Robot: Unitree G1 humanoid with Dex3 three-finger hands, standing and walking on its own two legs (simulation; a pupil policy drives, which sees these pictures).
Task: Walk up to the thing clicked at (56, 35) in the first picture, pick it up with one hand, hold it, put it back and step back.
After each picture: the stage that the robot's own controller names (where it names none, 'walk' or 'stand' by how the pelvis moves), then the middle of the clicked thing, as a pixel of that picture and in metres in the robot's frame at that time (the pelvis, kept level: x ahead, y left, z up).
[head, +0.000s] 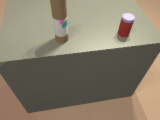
stand; (60, 20) +0.68 +0.10 +0.02
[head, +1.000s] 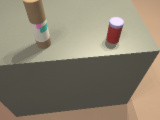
walk; (38, 24) +0.61 +0.20 +0.04
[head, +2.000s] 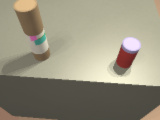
rise first; (35, 34) +0.49 +0.19 +0.06
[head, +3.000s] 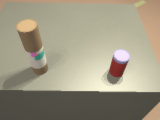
stand; (34, 50) +0.48 +0.20 +0.02
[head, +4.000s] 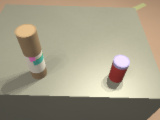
stand; (33, 55) +0.46 +0.20 +0.02
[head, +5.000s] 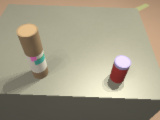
stand; (35, 54) +0.47 +0.19 +0.02
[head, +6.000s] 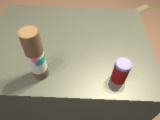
stand; (35, 56) +0.46 +0.19 +0.02
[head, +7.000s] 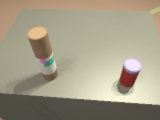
rise first; (44, 56) +0.46 +0.18 +0.02
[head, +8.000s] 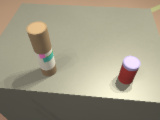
go down; (43, 52) +0.47 +0.18 +0.02
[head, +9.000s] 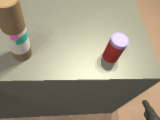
go down; (15, 32) +0.49 +0.17 +0.06
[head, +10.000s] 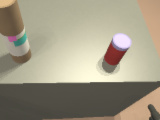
go down; (13, 33) +0.47 +0.18 +0.08
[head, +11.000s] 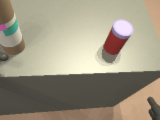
close in; (3, 21) +0.48 +0.18 +0.10
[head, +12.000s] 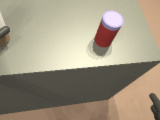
lift; out of the picture +0.52 +0.20 +0.12
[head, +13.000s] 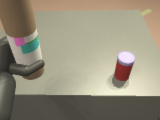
lift; (23, 37) +0.34 +0.15 +0.25
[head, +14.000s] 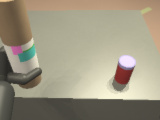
hold; (20, 46) +0.33 +0.16 +0.22
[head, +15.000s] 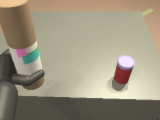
hold; (24, 49) +0.34 +0.16 +0.20
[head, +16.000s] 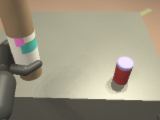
crouch; (22, 39) +0.36 +0.16 +0.21
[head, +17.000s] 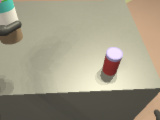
lower; out of the picture +0.48 +0.20 +0.24
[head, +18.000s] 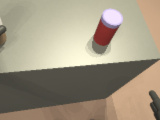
lower; out of the picture +0.53 +0.20 +0.12
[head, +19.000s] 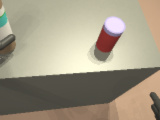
lower; out of the picture +0.50 +0.19 +0.11
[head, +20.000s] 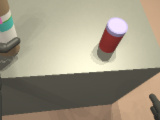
lower; out of the picture +0.49 +0.18 +0.11
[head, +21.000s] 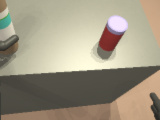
lower; out of the picture +0.50 +0.19 +0.11
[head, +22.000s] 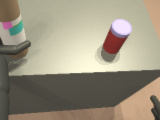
open; (8, 21) +0.48 +0.17 +0.11
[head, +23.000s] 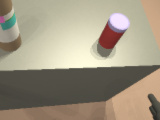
rise; out of the picture +0.48 +0.17 +0.11
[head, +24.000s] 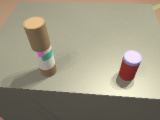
sink last; (42, 50) +0.46 +0.18 +0.06
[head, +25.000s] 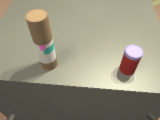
stand; (44, 43) +0.47 +0.17 +0.07
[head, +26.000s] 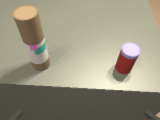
stand; (35, 43) +0.45 +0.18 +0.08
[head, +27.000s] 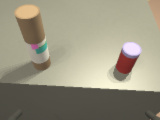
stand; (36, 42) +0.46 +0.17 +0.09
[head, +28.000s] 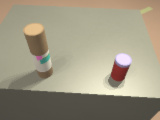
stand; (40, 53) +0.47 +0.18 +0.02
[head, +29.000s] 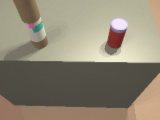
walk; (32, 22) +0.55 +0.20 +0.05
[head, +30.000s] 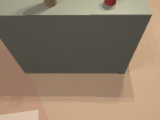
walk; out of the picture +0.85 +0.21 +0.04
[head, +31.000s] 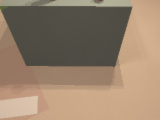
stand; out of the picture +1.10 +0.20 +0.04
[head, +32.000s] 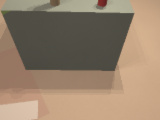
stand; out of the picture +1.07 +0.17 +0.02
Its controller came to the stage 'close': yes
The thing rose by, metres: 0.21
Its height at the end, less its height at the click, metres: +0.00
